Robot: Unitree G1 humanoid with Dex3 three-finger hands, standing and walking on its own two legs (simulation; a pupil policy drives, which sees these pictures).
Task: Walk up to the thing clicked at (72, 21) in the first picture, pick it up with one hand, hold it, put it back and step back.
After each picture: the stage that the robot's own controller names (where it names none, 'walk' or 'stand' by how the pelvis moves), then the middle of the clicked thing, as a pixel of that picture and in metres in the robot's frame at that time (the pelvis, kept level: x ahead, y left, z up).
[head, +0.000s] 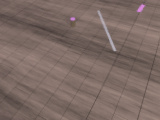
stand; (73, 22) +1.82 +0.14 -0.72
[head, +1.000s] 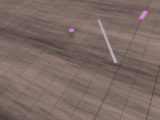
walk; (72, 33) +1.67 +0.28 -0.72
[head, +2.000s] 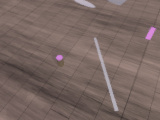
walk; (60, 60) +1.05 +0.32 -0.72
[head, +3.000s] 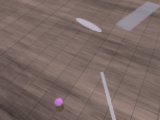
walk; (59, 104) +0.61 +0.23 -0.70
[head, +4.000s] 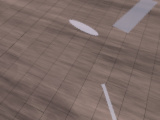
stand; out of the picture +0.37 +0.18 -0.70
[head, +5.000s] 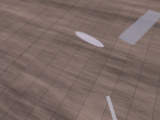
stand; out of the picture +0.35 +0.18 -0.72
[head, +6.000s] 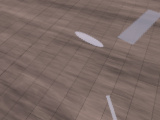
stand; out of the picture +0.36 +0.18 -0.73
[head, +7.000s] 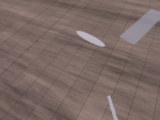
stand; out of the picture +0.35 +0.18 -0.73
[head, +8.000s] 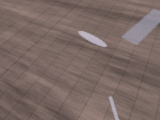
stand; out of the picture +0.34 +0.18 -0.73
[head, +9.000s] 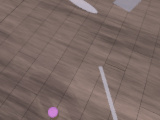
go down; (53, 113) +0.38 +0.18 -0.64
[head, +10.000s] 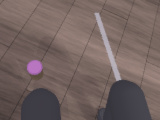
go down; (35, 70) +0.45 +0.18 -0.32
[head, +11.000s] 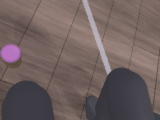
close in; (12, 57) +0.45 +0.20 -0.26
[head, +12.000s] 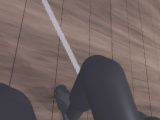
close; out of the picture +0.44 +0.23 -0.23
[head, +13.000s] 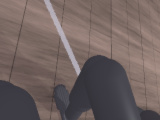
close; out of the picture +0.44 +0.23 -0.24
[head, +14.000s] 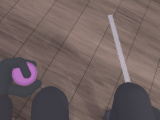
lift; (26, 78) +0.34 +0.21 -0.08
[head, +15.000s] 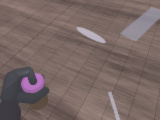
hold; (35, 92) +0.32 +0.18 +0.04
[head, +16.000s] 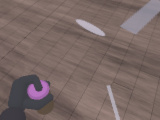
hold; (41, 98) +0.31 +0.17 -0.01
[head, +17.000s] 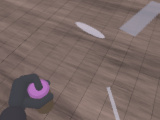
crouch; (41, 97) +0.32 +0.17 -0.01
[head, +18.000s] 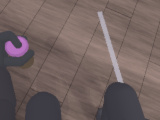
crouch; (21, 53) +0.45 +0.18 -0.10
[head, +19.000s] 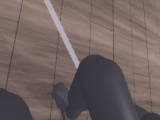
lower; out of the picture +0.45 +0.25 -0.24
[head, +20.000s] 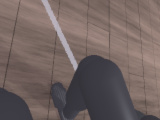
lower; out of the picture +0.46 +0.25 -0.24
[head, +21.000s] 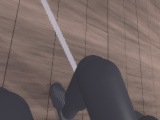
lower; out of the picture +0.46 +0.25 -0.24
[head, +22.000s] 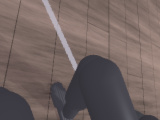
lower; out of the picture +0.46 +0.24 -0.24
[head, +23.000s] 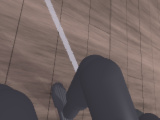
loosen; out of the picture +0.45 +0.22 -0.25
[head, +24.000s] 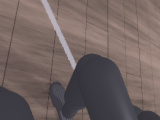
withdraw; out of the picture +0.45 +0.22 -0.25
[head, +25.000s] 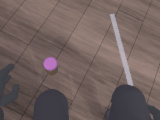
walk; (51, 66) +0.47 +0.15 -0.37
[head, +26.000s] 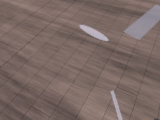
stand; out of the picture +0.38 +0.14 -0.66
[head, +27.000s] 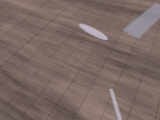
stand; out of the picture +0.39 +0.16 -0.67
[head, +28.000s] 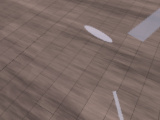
stand; out of the picture +0.39 +0.15 -0.70
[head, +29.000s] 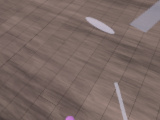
walk; out of the picture +0.42 +0.14 -0.71
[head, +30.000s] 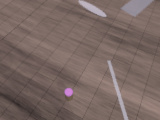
walk; (68, 94) +0.58 +0.10 -0.71
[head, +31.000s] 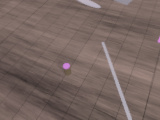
walk; (67, 69) +0.89 +0.24 -0.69
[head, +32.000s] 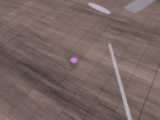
stand; (74, 63) +1.06 +0.12 -0.70
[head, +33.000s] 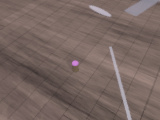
stand; (75, 66) +1.05 +0.12 -0.73
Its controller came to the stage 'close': yes
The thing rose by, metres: 0.72
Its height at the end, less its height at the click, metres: +0.00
